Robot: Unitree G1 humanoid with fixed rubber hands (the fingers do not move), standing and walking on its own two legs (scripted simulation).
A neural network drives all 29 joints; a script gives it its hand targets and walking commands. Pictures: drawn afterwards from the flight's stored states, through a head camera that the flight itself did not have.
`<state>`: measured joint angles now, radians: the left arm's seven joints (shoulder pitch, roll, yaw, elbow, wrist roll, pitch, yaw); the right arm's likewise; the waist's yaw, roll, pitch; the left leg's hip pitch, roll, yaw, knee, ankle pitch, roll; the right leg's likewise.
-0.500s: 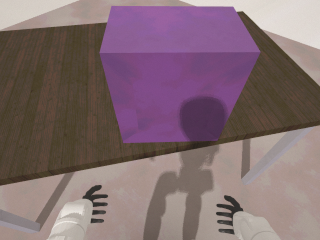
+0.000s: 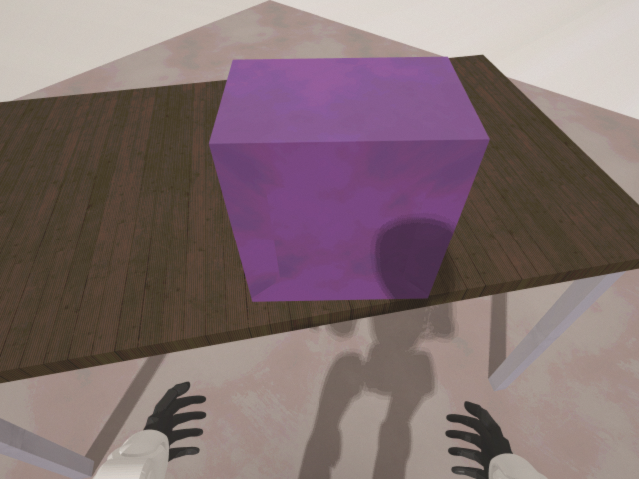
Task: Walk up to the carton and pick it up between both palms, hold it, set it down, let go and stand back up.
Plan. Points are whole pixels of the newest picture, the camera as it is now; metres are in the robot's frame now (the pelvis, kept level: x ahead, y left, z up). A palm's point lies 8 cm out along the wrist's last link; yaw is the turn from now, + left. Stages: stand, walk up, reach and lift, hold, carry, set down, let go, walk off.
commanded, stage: reach and lift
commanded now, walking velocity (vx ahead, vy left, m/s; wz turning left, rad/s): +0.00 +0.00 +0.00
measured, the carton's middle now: (340, 191) +0.47 -0.01 +0.10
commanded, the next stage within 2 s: none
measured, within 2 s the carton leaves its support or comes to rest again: neither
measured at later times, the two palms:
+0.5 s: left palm (136, 458) +0.17 +0.24 -0.03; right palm (523, 465) +0.15 -0.20 -0.04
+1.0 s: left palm (124, 386) +0.24 +0.25 +0.02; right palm (530, 385) +0.22 -0.21 +0.02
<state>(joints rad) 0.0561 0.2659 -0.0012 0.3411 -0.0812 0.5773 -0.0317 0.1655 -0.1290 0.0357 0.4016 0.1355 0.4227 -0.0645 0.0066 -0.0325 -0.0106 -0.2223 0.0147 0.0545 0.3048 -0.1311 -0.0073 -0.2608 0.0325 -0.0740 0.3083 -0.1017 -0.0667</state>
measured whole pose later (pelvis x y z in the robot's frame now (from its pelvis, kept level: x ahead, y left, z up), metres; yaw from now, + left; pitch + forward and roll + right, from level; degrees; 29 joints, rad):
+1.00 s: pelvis +0.04 +0.02 +0.00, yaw -2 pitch +3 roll +0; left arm 0.31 0.25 0.05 -0.11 -0.17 0.33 0.03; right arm 0.38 -0.32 -0.05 -0.07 0.27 0.22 0.04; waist 0.04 -0.01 -0.03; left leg -0.12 0.00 0.09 0.24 -0.17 0.02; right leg -0.17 0.02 -0.03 0.25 -0.12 -0.04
